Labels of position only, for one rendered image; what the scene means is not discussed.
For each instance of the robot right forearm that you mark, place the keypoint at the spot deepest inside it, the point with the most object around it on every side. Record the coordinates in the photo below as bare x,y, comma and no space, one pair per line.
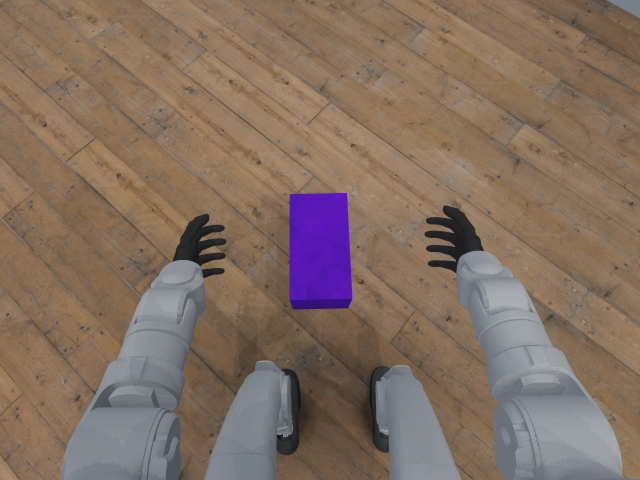
521,360

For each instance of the carton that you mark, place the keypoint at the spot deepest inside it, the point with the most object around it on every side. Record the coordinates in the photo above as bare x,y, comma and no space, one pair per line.
320,266

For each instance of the robot right upper arm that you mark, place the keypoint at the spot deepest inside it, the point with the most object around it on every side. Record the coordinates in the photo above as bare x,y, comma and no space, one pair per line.
553,437

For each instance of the robot left upper arm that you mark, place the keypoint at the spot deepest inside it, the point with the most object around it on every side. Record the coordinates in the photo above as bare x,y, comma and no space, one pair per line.
126,444

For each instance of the robot right foot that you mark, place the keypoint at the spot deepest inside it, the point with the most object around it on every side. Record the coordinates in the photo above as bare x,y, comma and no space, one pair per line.
380,440

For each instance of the right robot hand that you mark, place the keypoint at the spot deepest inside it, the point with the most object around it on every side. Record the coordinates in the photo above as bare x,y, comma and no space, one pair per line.
464,237

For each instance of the left robot hand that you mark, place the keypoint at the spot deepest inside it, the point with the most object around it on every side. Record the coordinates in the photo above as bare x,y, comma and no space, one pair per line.
190,245

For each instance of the robot left forearm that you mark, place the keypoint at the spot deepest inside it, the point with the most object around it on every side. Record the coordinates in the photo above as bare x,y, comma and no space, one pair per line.
148,370

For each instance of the robot right thigh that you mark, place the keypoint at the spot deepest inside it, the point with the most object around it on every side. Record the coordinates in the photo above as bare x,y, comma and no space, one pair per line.
417,447

